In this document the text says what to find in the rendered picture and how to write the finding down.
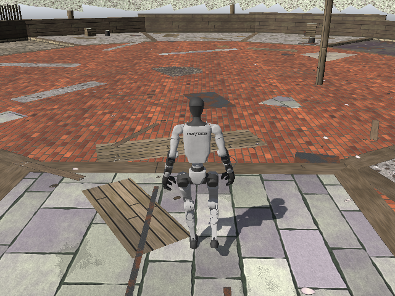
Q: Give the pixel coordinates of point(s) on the robot right hand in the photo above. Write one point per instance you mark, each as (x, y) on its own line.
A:
(230, 176)

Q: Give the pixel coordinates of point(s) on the robot left hand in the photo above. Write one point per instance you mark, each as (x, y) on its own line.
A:
(165, 181)

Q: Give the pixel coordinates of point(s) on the robot left thigh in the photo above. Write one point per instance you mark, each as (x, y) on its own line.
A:
(185, 189)

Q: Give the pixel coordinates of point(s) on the left robot forearm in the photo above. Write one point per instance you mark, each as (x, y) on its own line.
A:
(168, 165)

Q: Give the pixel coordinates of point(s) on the right robot forearm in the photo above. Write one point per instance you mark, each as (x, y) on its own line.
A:
(227, 163)

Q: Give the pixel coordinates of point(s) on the robot left upper arm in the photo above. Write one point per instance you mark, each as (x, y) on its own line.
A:
(174, 142)

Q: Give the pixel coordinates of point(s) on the robot right upper arm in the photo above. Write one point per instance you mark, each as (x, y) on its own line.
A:
(219, 139)

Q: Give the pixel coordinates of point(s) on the robot torso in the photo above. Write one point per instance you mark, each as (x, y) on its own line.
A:
(197, 149)

